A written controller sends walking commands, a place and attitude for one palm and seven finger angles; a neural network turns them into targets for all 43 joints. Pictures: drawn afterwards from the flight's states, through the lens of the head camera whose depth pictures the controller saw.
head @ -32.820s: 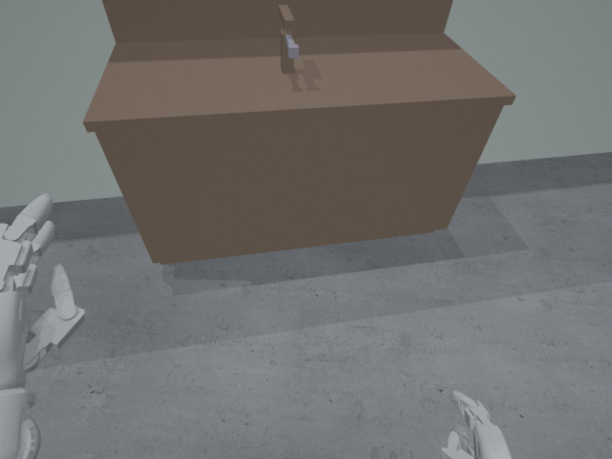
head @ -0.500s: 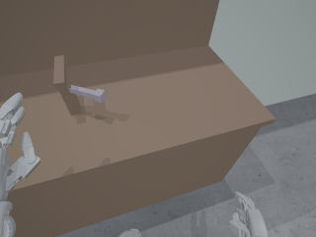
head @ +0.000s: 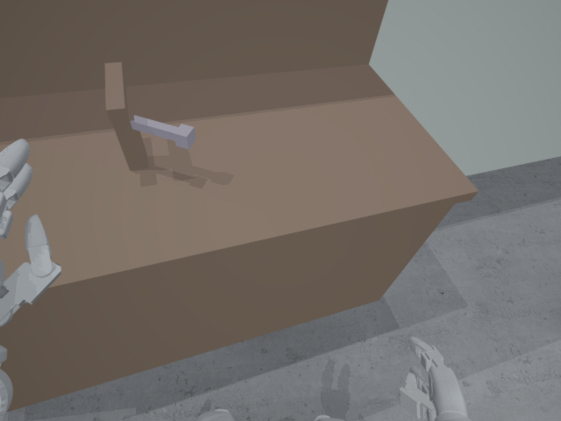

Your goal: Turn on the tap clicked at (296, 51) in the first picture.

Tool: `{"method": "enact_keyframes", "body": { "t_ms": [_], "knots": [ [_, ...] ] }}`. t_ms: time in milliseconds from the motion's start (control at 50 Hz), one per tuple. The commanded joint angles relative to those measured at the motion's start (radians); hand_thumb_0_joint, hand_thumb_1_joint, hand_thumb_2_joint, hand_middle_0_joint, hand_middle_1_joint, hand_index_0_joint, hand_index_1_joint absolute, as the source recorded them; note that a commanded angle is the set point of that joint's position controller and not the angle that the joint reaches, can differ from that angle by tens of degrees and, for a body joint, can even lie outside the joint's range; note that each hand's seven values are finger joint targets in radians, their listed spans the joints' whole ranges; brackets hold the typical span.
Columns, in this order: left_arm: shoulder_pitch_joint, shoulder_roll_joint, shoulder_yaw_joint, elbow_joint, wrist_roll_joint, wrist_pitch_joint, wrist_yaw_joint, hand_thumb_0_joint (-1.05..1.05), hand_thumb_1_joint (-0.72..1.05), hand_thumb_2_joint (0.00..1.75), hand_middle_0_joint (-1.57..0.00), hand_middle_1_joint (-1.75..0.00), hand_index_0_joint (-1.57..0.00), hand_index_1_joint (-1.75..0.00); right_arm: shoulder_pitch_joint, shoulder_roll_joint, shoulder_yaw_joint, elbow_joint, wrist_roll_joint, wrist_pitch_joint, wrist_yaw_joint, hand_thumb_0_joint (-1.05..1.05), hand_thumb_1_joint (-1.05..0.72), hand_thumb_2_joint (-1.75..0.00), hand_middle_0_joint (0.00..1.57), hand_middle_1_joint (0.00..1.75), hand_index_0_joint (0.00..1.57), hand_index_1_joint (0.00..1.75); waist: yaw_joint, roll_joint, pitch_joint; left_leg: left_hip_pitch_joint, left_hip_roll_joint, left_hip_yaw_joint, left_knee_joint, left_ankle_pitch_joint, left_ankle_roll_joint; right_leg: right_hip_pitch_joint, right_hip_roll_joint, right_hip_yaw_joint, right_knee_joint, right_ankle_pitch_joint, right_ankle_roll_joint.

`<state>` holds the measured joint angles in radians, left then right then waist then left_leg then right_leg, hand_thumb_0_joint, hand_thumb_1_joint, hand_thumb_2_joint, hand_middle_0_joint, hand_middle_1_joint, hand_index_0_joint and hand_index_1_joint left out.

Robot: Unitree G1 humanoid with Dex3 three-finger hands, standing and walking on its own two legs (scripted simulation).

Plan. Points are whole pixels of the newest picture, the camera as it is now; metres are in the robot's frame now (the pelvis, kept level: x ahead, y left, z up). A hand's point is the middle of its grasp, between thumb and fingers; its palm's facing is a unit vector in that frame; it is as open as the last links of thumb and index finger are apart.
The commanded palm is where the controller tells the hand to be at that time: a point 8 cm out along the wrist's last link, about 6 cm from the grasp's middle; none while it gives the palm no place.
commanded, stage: step back with the hand held close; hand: left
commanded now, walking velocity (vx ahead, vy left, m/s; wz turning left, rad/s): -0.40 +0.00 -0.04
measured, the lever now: (185, 136) +0.54 +0.21 +0.07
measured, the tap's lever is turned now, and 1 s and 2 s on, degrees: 55 55 55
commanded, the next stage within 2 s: stop stepping back and stand still in 0.10 s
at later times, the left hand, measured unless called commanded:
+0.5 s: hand out of the picture +0.09 +0.23 +0.17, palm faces +0.42 -0.84 -0.36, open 7.4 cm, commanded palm +0.04 +0.27 +0.19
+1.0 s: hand out of the picture +0.06 +0.19 +0.17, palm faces +0.42 -0.85 -0.33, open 7.4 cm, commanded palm +0.01 +0.24 +0.19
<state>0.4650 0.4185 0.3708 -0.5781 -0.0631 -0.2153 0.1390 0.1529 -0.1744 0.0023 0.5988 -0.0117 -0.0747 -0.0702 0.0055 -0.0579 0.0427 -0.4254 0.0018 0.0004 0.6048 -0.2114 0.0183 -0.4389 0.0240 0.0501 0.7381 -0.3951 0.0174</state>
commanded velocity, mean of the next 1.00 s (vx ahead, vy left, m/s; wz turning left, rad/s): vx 0.04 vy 0.01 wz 0.00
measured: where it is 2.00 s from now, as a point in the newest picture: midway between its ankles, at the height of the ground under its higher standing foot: outside the picture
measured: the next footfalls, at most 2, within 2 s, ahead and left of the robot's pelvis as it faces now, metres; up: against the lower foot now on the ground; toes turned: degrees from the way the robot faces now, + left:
right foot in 0.18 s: -0.06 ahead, -0.12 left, +0.00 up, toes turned +1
left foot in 0.42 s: -0.09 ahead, +0.08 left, +0.00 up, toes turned +1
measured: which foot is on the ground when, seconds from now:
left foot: down 0.00-0.20, up 0.22-0.40, down 0.42-1.00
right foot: up 0.00-0.16, down 0.18-1.00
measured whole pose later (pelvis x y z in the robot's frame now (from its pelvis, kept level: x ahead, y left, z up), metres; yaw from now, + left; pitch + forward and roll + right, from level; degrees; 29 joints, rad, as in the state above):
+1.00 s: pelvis -0.15 -0.04 +0.00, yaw +1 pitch -2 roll +0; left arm 0.44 0.32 0.30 -0.46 -0.05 -0.13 0.13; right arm 0.22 -0.18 0.03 0.68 0.00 -0.11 -0.04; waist 0.00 0.01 0.00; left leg -0.35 0.03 -0.02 0.78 -0.37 0.02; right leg -0.29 0.05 -0.04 0.56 -0.22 -0.07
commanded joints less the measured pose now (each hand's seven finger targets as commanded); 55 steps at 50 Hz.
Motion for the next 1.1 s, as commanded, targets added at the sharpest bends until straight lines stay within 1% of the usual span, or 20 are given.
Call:
{"method": "enact_keyframes", "body": {
  "t_ms": [0,80,140,200,260,340,400,460,520,560,580,660,680,700,720,760,860,920,980,1080],
  "knots": [
    [-0.041,0.093,0.078,-0.239,-0.004,-0.050,0.021,0.00,0.90,0.90,-0.20,-0.30,-0.20,-0.30,-0.010,-0.144,-0.056,-0.123,-0.004,-0.088,0.011,0.00,-0.90,-0.90,0.20,0.30,0.20,0.30,0.011,0.242,-0.271,0.316,0.290,-0.222,-0.208,0.581,0.112,-0.016,0.001,0.024,0.122,-0.053,0.005],
    [-0.032,0.065,0.040,-0.201,0.001,-0.020,0.015,0.00,0.90,0.90,-0.20,-0.30,-0.20,-0.30,-0.057,-0.157,-0.039,-0.140,0.001,-0.085,0.014,0.00,-0.90,-0.90,0.20,0.30,0.20,0.30,0.014,0.289,-0.185,0.137,0.249,-0.186,-0.287,0.124,0.073,0.147,0.010,-0.018,-0.133,0.045,0.000],
    [-0.047,0.112,0.076,-0.184,0.013,-0.028,0.009,0.00,0.90,0.90,-0.20,-0.30,-0.20,-0.30,-0.074,-0.162,-0.038,-0.155,-0.001,-0.075,0.005,0.00,-0.90,-0.90,0.20,0.30,0.20,0.30,0.022,0.154,-0.138,0.001,0.156,-0.121,-0.161,-0.282,0.018,0.220,-0.026,-0.022,-0.401,0.213,-0.028],
    [0.021,0.119,0.079,-0.149,0.005,-0.015,0.012,0.00,0.90,0.90,-0.20,-0.30,-0.20,-0.30,-0.032,-0.143,-0.062,-0.150,0.021,-0.057,0.002,0.00,-0.90,-0.90,0.20,0.30,0.20,0.30,0.019,-0.236,-0.210,0.039,-0.024,-0.022,0.553,-0.260,-0.060,-0.009,-0.387,0.319,-0.524,0.257,-0.234],
    [-0.048,0.122,0.091,-0.191,-0.001,0.007,0.023,0.00,0.90,0.90,-0.20,-0.30,-0.20,-0.30,-0.066,-0.100,-0.020,-0.174,0.022,-0.035,0.002,0.00,-0.90,-0.90,0.20,0.30,0.20,0.30,-0.031,-0.055,-0.201,0.017,0.046,-0.055,0.432,-0.229,-0.034,0.059,-0.326,0.163,-0.388,0.293,-0.173],
    [-0.051,0.116,0.098,-0.144,0.013,0.007,0.050,0.00,0.90,0.90,-0.20,-0.30,-0.20,-0.30,-0.037,-0.135,-0.034,-0.154,0.013,-0.055,-0.025,0.00,-0.90,-0.90,0.20,0.30,0.20,0.30,-0.035,-0.016,-0.148,0.202,0.006,0.023,-0.064,-0.183,0.013,0.028,-0.235,0.145,-0.362,0.009,-0.105],
    [-0.067,0.115,0.085,-0.197,0.008,-0.009,0.051,0.00,0.90,0.90,-0.20,-0.30,-0.20,-0.30,-0.024,-0.197,-0.055,-0.178,0.021,-0.087,-0.028,0.00,-0.90,-0.90,0.20,0.30,0.20,0.30,-0.007,0.333,-0.137,0.186,0.242,-0.270,-0.330,-0.189,0.118,0.050,-0.011,-0.076,-0.028,0.029,-0.003],
    [-0.097,0.122,0.091,-0.223,0.025,-0.004,0.036,0.00,0.90,0.90,-0.20,-0.30,-0.20,-0.30,-0.023,-0.161,-0.048,-0.143,0.027,-0.106,-0.013,0.00,-0.90,-0.90,0.20,0.30,0.20,0.30,-0.025,0.362,-0.069,0.021,0.208,-0.255,-0.373,-0.393,0.122,0.105,-0.016,-0.064,0.015,0.033,0.008],
    [-0.073,0.059,0.037,-0.107,0.034,0.005,0.031,0.00,0.90,0.90,-0.20,-0.30,-0.20,-0.30,-0.030,-0.175,-0.042,-0.113,0.019,-0.110,-0.004,0.00,-0.90,-0.90,0.20,0.30,0.20,0.30,0.002,0.090,-0.034,-0.066,0.121,-0.129,-0.124,-0.386,0.076,0.286,-0.023,-0.049,-0.316,0.103,-0.018],
    [-0.084,0.074,0.035,-0.078,0.034,0.016,0.022,0.00,0.90,0.90,-0.20,-0.30,-0.20,-0.30,-0.027,-0.177,-0.064,-0.109,0.015,-0.097,-0.004,0.00,-0.90,-0.90,0.20,0.30,0.20,0.30,0.000,-0.211,-0.059,-0.054,-0.034,0.011,0.289,-0.358,0.022,0.137,-0.241,0.360,-0.540,-0.336,-0.138],
    [-0.133,0.092,0.038,-0.107,0.028,0.016,0.024,0.00,0.90,0.90,-0.20,-0.30,-0.20,-0.30,-0.023,-0.154,-0.055,-0.085,0.014,-0.093,0.000,0.00,-0.90,-0.90,0.20,0.30,0.20,0.30,-0.014,-0.234,-0.065,-0.023,-0.024,0.005,0.429,-0.284,0.018,0.078,-0.319,0.466,-0.597,-0.356,-0.194],
    [-0.167,0.104,0.042,-0.119,0.023,0.025,0.034,0.00,0.90,0.90,-0.20,-0.30,-0.20,-0.30,-0.042,-0.118,-0.016,-0.074,0.005,-0.079,-0.015,0.00,-0.90,-0.90,0.20,0.30,0.20,0.30,-0.049,-0.003,-0.077,0.287,0.029,0.022,0.000,-0.233,0.037,-0.109,-0.219,0.161,-0.414,-0.282,-0.143],
    [-0.163,0.096,0.037,-0.133,0.021,0.022,0.037,0.00,0.90,0.90,-0.20,-0.30,-0.20,-0.30,-0.040,-0.141,-0.014,-0.081,-0.001,-0.077,-0.021,0.00,-0.90,-0.90,0.20,0.30,0.20,0.30,-0.044,0.141,-0.062,0.285,0.039,-0.038,-0.171,-0.340,0.050,-0.109,-0.131,0.097,-0.276,-0.296,-0.110],
    [-0.172,0.087,0.041,-0.157,0.015,0.017,0.046,0.00,0.90,0.90,-0.20,-0.30,-0.20,-0.30,-0.040,-0.173,-0.020,-0.091,-0.007,-0.082,-0.022,0.00,-0.90,-0.90,0.20,0.30,0.20,0.30,-0.038,0.367,-0.037,0.266,0.210,-0.340,-0.368,-0.549,0.120,-0.154,0.003,-0.008,-0.027,-0.188,-0.052],
    [-0.192,0.112,0.060,-0.179,0.037,0.020,0.048,0.00,0.90,0.90,-0.20,-0.30,-0.20,-0.30,-0.035,-0.165,-0.032,-0.109,0.003,-0.089,-0.018,0.00,-0.90,-0.90,0.20,0.30,0.20,0.30,-0.026,0.381,-0.096,0.154,0.311,-0.392,-0.442,-0.512,0.188,-0.069,0.056,-0.073,0.289,-0.087,-0.009],
    [-0.186,0.126,0.079,-0.115,0.026,0.022,0.037,0.00,0.90,0.90,-0.20,-0.30,-0.20,-0.30,-0.022,-0.141,-0.036,-0.092,0.014,-0.102,0.004,0.00,-0.90,-0.90,0.20,0.30,0.20,0.30,-0.025,0.247,-0.054,0.056,0.293,-0.385,-0.447,-0.524,0.187,-0.080,-0.003,-0.001,0.390,-0.031,0.000],
    [-0.083,0.067,0.025,-0.040,0.029,0.030,0.018,0.00,0.90,0.90,-0.20,-0.30,-0.20,-0.30,-0.057,-0.149,-0.015,-0.106,0.011,-0.103,0.007,0.00,-0.90,-0.90,0.20,0.30,0.20,0.30,0.003,0.086,-0.029,-0.024,0.104,-0.062,-0.136,-0.296,0.049,0.286,-0.026,-0.058,-0.360,0.134,-0.017],
    [-0.128,0.095,0.045,-0.101,0.015,0.021,0.013,0.00,0.90,0.90,-0.20,-0.30,-0.20,-0.30,-0.037,-0.125,-0.037,-0.087,0.017,-0.095,0.018,0.00,-0.90,-0.90,0.20,0.30,0.20,0.30,-0.007,-0.183,-0.131,0.006,-0.003,0.000,0.282,-0.193,0.001,0.211,-0.299,0.395,-0.554,0.002,-0.156],
    [-0.121,0.120,0.070,-0.157,0.013,0.014,0.026,0.00,0.90,0.90,-0.20,-0.30,-0.20,-0.30,-0.048,-0.113,-0.023,-0.095,0.014,-0.088,0.014,0.00,-0.90,-0.90,0.20,0.30,0.20,0.30,-0.015,-0.009,-0.128,0.099,0.043,-0.046,0.121,-0.178,0.013,0.175,-0.296,0.283,-0.483,0.107,-0.167],
    [-0.123,0.093,0.053,-0.136,0.017,0.000,0.051,0.00,0.90,0.90,-0.20,-0.30,-0.20,-0.30,-0.073,-0.172,-0.037,-0.133,0.011,-0.080,-0.016,0.00,-0.90,-0.90,0.20,0.30,0.20,0.30,0.008,0.164,-0.108,0.209,0.150,-0.198,-0.274,-0.112,0.064,0.169,-0.055,0.060,-0.329,0.117,-0.037]
  ]
}}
